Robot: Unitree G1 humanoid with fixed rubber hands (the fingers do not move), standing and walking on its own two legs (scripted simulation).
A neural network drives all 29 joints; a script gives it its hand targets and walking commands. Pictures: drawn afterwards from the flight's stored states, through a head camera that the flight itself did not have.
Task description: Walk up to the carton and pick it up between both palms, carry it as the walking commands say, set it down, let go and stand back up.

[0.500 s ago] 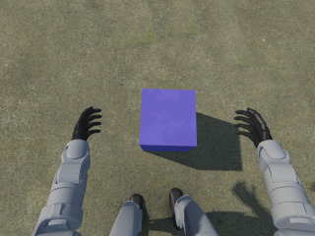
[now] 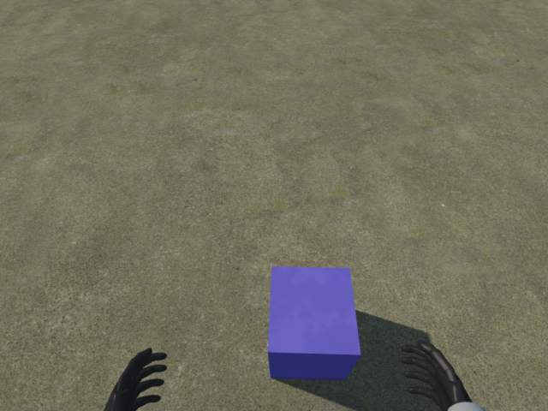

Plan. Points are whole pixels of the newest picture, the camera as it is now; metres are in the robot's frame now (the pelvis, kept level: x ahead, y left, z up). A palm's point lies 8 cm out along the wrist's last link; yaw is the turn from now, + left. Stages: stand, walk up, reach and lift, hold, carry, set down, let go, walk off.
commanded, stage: let go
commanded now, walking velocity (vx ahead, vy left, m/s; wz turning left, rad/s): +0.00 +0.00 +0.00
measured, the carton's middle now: (309, 324) +0.49 -0.09 -0.63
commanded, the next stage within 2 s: stand in 0.32 s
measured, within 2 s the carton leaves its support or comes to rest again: neither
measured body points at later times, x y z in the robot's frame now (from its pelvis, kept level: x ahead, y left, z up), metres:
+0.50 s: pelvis +0.04 -0.01 +0.00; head +0.02 -0.01 +0.45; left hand +0.18 +0.23 -0.10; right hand +0.16 -0.28 -0.09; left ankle -0.01 +0.09 -0.74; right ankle +0.01 -0.14 -0.74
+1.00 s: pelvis +0.05 -0.03 -0.01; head +0.01 -0.02 +0.44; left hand +0.14 +0.22 -0.13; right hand +0.10 -0.30 -0.13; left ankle -0.01 +0.09 -0.74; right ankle +0.01 -0.14 -0.74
